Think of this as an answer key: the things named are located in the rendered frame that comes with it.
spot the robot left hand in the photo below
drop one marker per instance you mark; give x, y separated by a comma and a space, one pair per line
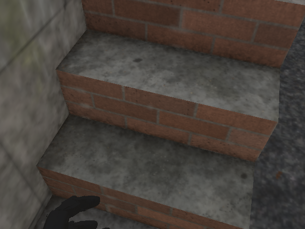
59, 218

